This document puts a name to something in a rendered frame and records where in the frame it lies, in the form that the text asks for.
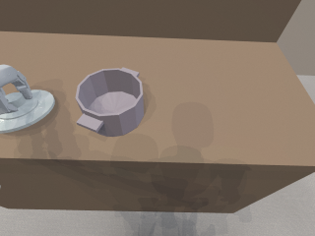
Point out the pot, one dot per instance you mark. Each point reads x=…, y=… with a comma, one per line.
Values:
x=112, y=101

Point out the robot left hand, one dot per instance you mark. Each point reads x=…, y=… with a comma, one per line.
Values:
x=8, y=74

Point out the table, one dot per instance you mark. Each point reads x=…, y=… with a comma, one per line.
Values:
x=226, y=120

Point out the lid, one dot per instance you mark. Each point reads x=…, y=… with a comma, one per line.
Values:
x=32, y=111

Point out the knob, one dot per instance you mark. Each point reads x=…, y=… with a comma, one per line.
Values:
x=16, y=99

